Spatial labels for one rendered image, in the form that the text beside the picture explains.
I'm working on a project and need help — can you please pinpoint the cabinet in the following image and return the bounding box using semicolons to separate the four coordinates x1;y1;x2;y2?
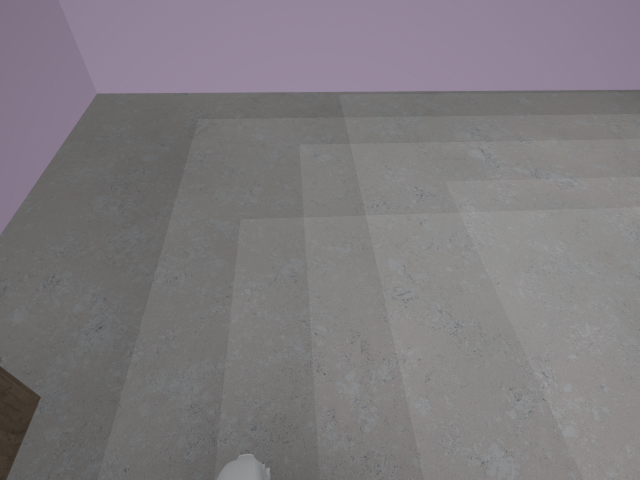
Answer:
0;366;41;480

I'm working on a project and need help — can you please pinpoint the robot left thigh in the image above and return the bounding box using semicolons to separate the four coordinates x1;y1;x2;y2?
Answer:
216;458;270;480

